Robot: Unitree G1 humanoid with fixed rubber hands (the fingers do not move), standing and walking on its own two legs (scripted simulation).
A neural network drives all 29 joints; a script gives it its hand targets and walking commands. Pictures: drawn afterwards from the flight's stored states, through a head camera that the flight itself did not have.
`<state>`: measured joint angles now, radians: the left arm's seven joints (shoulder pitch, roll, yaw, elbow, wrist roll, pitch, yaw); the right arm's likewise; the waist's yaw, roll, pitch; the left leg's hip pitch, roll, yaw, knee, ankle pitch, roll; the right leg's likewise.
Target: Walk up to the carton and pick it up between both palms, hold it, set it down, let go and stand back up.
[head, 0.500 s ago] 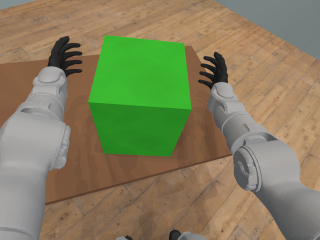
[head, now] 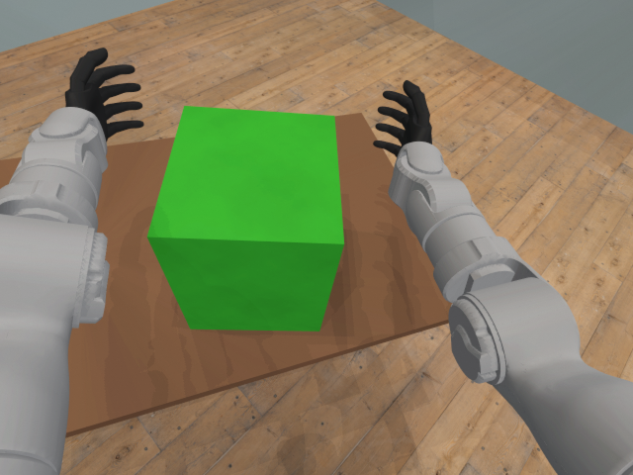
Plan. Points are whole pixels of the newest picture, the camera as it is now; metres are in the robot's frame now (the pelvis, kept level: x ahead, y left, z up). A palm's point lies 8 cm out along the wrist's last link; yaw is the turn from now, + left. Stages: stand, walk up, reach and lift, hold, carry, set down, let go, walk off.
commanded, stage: set down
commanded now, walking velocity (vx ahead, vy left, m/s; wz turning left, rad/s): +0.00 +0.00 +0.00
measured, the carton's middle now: (258, 228) +0.44 +0.03 +0.01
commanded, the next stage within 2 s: none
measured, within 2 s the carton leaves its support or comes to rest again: neither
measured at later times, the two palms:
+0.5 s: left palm (92, 175) +0.47 +0.21 +0.12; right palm (397, 189) +0.40 -0.14 +0.12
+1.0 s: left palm (77, 238) +0.41 +0.24 +0.07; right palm (393, 247) +0.35 -0.14 +0.07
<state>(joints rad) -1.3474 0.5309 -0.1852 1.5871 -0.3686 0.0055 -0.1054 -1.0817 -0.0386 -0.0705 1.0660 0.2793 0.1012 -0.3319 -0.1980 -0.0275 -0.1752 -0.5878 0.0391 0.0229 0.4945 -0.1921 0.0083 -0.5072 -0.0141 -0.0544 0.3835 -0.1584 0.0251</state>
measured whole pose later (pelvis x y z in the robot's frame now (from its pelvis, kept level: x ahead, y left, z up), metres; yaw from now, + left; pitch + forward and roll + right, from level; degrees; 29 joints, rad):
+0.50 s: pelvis -0.01 +0.01 +0.00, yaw -1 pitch +10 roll -2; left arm -1.08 0.46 -0.09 1.32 -0.28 0.05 -0.11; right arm -0.86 0.00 -0.06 0.92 0.25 0.07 -0.35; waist -0.13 -0.05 -0.10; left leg -0.46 0.03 0.04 0.48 -0.20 0.02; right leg -0.38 -0.02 -0.04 0.34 -0.14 0.04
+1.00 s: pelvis -0.02 +0.01 +0.00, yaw -1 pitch +6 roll -3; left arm -0.82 0.45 -0.05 1.12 -0.28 0.02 -0.13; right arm -0.60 0.04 -0.05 0.77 0.21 0.01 -0.38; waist -0.07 -0.04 -0.04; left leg -0.42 0.04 0.04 0.53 -0.21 0.02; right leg -0.33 -0.02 -0.05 0.38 -0.16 0.04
